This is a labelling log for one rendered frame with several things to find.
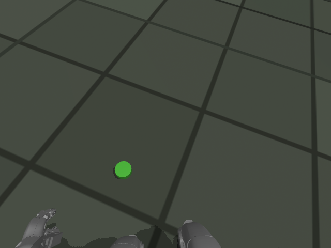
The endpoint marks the left robot arm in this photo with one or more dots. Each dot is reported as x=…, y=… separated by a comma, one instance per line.
x=31, y=242

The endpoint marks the left robot hand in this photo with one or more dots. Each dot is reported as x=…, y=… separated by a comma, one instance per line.
x=36, y=227

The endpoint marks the tin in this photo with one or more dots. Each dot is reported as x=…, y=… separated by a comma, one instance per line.
x=123, y=170

